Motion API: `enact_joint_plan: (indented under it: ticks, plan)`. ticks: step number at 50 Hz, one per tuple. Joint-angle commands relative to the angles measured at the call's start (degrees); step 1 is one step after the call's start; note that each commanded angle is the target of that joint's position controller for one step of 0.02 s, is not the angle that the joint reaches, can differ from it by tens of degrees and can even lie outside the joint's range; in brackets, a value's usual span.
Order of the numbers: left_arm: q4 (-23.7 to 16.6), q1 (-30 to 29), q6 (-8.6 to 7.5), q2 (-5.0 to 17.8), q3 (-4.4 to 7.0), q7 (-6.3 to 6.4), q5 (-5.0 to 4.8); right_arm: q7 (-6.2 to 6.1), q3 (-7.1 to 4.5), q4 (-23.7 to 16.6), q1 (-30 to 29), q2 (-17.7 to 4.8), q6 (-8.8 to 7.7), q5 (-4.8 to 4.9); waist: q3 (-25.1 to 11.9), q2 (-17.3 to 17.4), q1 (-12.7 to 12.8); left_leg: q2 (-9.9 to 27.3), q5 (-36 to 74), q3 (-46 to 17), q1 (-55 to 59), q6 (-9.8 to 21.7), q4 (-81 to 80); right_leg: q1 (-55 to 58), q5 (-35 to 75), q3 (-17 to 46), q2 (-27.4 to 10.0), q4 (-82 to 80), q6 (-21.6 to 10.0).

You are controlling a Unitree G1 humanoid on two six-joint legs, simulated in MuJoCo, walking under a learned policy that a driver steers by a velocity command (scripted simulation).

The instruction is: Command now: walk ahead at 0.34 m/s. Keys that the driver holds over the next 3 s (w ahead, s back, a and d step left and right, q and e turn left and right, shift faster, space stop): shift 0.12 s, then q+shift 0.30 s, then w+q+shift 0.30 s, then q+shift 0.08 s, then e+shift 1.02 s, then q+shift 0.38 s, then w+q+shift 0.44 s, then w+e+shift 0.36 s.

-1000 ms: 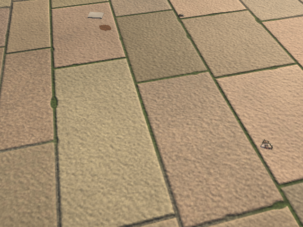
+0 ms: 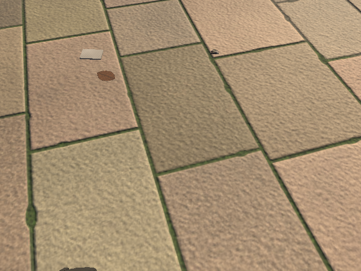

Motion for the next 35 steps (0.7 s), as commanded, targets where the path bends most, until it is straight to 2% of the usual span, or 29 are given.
enact_joint_plan:
  ticks: [1, 3, 4, 5, 6, 7, 8, 9, 10, 11, 13, 14, 17, 21, 23, 25, 27, 28, 29, 30, 31, 32, 33, 34, 35]
  plan:
    - [-3.83, -1.75, -0.39, 2.66, 0.15, -1.01, 0.0, -1.64, -1.58, -2.03, -0.11, -10.94, -0.3, 0.2, -1.32, 7.79, 3.18, 11.93, 47.94, -3.96, -9.29, -0.13, 0.14, 18.37, 9.01, -2.51, 5.57, -9.62, -0.65]
    - [-1.28, 6.77, -0.05, 6.65, 1.66, -0.85, 0.53, -1.93, -1.76, -2.24, -1.87, -11.0, 0.73, -0.48, -5.85, 8.95, 7.53, 12.45, 55.51, -4.82, -4.45, -1.41, 8.92, 26.05, 4.85, -1.89, 8.1, -9.18, -1.69]
    - [1.37, 14.53, -0.21, 7.83, 2.38, -0.69, 0.74, -1.63, -1.78, -3.03, -5.15, -11.3, 1.44, -0.7, -8.37, 8.74, 12.18, 11.53, 56.77, -3.93, -3.56, -2.28, 18.3, 32.1, 6.88, -1.39, 7.47, -11.88, -2.82]
    - [3.53, 20.99, -0.13, 10.11, 2.89, -0.14, 1.75, -1.03, -1.51, -4.38, -7.07, -10.82, 1.58, -1.03, -12.19, 4.95, 14.7, 8.28, 44.56, -2.98, -7.39, -3.59, 33.39, 40.9, 24.62, 3.3, 1.04, -12.82, -5.26]
    - [4.19, 22.0, 0.37, 11.74, 2.09, -0.2, 4.26, -0.02, 0.46, -2.53, 5.3, -2.47, 1.84, -2.01, -21.67, -12.83, 7.84, 0.14, -11.31, -3.05, -24.8, -6.95, 60.07, 59.72, 54.85, 19.72, -16.0, -3.59, -16.8]
    - [3.94, 22.75, 0.31, 7.09, 0.85, -0.47, 4.1, 1.09, 1.0, 1.03, 14.36, -1.94, 1.4, 0.49, -32.57, -11.02, 7.39, -1.95, -21.54, -17.78, -29.69, -6.07, 70.17, 65.3, 49.66, 33.44, -22.06, -6.71, -23.13]
    - [1.32, 15.56, 0.79, 7.05, 1.06, -0.35, 2.47, 1.27, -0.44, -1.08, 7.22, -7.49, 1.6, 1.43, -25.47, -4.21, 7.75, 1.02, -18.51, -17.71, -32.16, -6.04, 70.04, 55.76, 38.52, 27.93, -19.95, -10.66, -21.04]
    - [-0.88, 7.64, 1.22, 6.63, 0.78, 0.17, 1.18, 0.55, -1.46, -4.56, -1.44, -9.92, 2.35, 1.22, -16.89, 1.7, 5.89, 3.59, -14.17, -13.97, -34.17, -6.68, 67.02, 45.14, 25.29, 22.45, -17.67, -14.35, -17.63]
    - [-1.47, 3.98, 1.56, 5.5, 0.09, 0.69, 0.68, -0.35, -2.45, -5.8, -5.88, -10.65, 3.57, 0.95, -11.92, 6.11, 4.21, 5.66, -11.97, -11.67, -33.59, -7.35, 64.45, 35.95, 14.76, 18.84, -15.9, -18.56, -15.17]
    - [-1.27, 3.02, 1.77, 5.81, 0.06, 1.15, 1.28, -0.92, -3.09, -6.61, -6.04, -10.46, 5.05, 0.59, -9.61, 4.22, 2.72, 7.47, -9.68, -10.62, -29.46, -7.61, 61.82, 28.21, 8.47, 15.33, -14.19, -20.84, -13.39]
    - [-0.64, 2.31, 2.55, 6.56, 0.33, 1.59, 2.57, -1.4, -3.24, -7.52, -3.81, -7.39, 7.32, 0.54, -6.85, -1.11, 0.87, 8.03, -8.1, -8.04, -25.66, -8.33, 57.73, 19.73, 1.14, 8.73, -11.0, -24.15, -12.44]
    - [-0.47, 2.57, 2.76, 7.35, 0.66, 2.07, 2.84, -1.7, -3.46, -8.51, -4.09, -7.04, 7.75, 0.66, -6.72, -2.13, 0.7, 8.5, -7.61, -7.31, -26.37, -8.51, 55.74, 19.08, -1.07, 6.87, -10.77, -25.01, -12.66]
    - [-0.87, 2.9, 3.55, 9.92, 1.8, 3.89, 2.21, -2.14, -4.1, -12.16, -8.58, -7.96, 8.76, 0.45, -8.37, -2.75, 1.86, 11.08, -3.81, -6.66, -31.16, -8.61, 50.57, 22.73, -9.63, 5.75, -13.59, -26.96, -13.5]
    - [-1.93, 0.75, 5.13, 11.52, 2.68, 5.47, 1.51, -1.57, -4.78, -15.46, -12.79, -8.99, 9.35, 0.3, -9.38, -3.54, 2.52, 12.34, 0.35, -4.64, -31.84, -8.27, 44.42, 25.88, -17.08, 1.9, -15.24, -28.19, -12.01]
    - [-2.38, 0.31, 5.11, 13.9, 3.66, 5.17, 0.01, -0.54, -5.24, -15.7, -11.8, -9.81, 8.91, 0.6, -11.35, -5.3, 1.73, 12.3, 0.3, -2.45, -27.55, -6.44, 39.46, 25.65, -31.32, 1.13, -15.99, -31.21, -9.6]
    - [-3.02, -1.39, 4.82, 15.58, 4.43, 4.6, -1.34, 0.56, -6.13, -14.74, -9.78, -11.4, 8.64, 0.79, -11.41, -7.11, -0.12, 10.63, -0.77, 1.08, -21.22, -3.49, 33.36, 24.06, -42.87, -0.16, -15.91, -33.94, -6.56]
    - [-3.83, -3.29, 4.58, 15.0, 4.47, 3.89, -1.43, 1.13, -6.7, -13.13, -6.59, -11.77, 8.81, 0.78, -9.68, -7.09, -2.13, 9.46, -3.75, 4.68, -17.25, -1.22, 28.7, 24.8, -45.34, -1.82, -15.78, -33.4, -4.36]
    - [-4.5, -4.92, 4.61, 14.14, 4.32, 3.59, -1.65, 1.2, -6.64, -12.0, -4.07, -10.94, 8.89, 0.84, -8.09, -5.95, -3.58, 9.29, -3.83, 6.22, -15.12, 0.03, 24.25, 24.59, -45.73, -3.47, -15.1, -30.96, -2.93]
    - [-5.34, -7.26, 4.85, 12.29, 3.9, 3.42, -1.84, 1.2, -6.64, -9.53, 0.75, -9.91, 8.68, 0.96, -5.8, -1.93, -5.81, 8.31, -2.22, 7.9, -11.29, 1.55, 16.64, 22.47, -46.01, -6.44, -13.05, -24.08, -1.28]
    - [-5.4, -7.72, 5.19, 9.29, 3.25, 3.1, -1.46, 1.28, -6.91, -6.14, 6.03, -9.35, 7.95, 1.14, -2.55, 6.39, -7.25, 6.45, -3.69, 6.04, -6.5, 3.47, 10.07, 17.38, -45.22, -9.58, -8.96, -10.75, -0.33]
    - [-6.5, -10.11, 5.39, 6.06, 2.43, 2.14, -1.54, 1.62, -6.56, -5.54, 9.44, -9.03, 6.56, 0.37, 2.12, 15.57, -7.63, 14.73, -9.93, -11.57, -1.56, 7.8, 7.79, 1.06, -44.68, -9.83, -5.27, 12.39, 1.05]
    - [-4.91, -2.65, 7.33, -1.42, -0.77, 1.03, 5.65, 2.89, -3.11, -9.11, 4.59, -6.93, 6.22, -3.1, 3.57, 15.64, -0.79, 17.72, -10.01, -24.38, -4.67, 6.78, 13.53, -12.41, -43.81, -6.64, 0.14, 30.27, 1.85]
    - [-11.35, -7.54, 6.2, -0.23, -0.58, -0.25, 6.42, 2.09, -5.52, -13.58, -0.78, -15.43, 6.24, -3.27, 0.22, 22.43, -0.71, 23.51, -30.45, -48.7, -5.27, 13.43, -8.37, -21.12, -39.5, 0.07, 2.74, 30.83, 4.44]
    - [-12.87, -11.92, 4.41, 6.41, 0.56, -0.62, 5.96, 1.22, -6.49, -15.63, -5.4, -17.81, 5.87, -3.4, 4.44, 14.74, 0.64, 25.49, -36.67, -50.07, -6.54, 13.68, -14.92, -22.37, -30.0, 2.29, -0.35, 30.36, 5.37]
    - [-11.28, -11.21, 3.67, 10.51, 1.83, -0.92, 5.47, 1.18, -6.67, -16.33, -6.96, -18.03, 5.27, -2.96, 3.92, 9.08, 1.22, 23.2, -28.28, -43.04, -7.26, 12.33, -12.56, -17.39, -23.28, 2.54, -1.45, 26.03, 6.21]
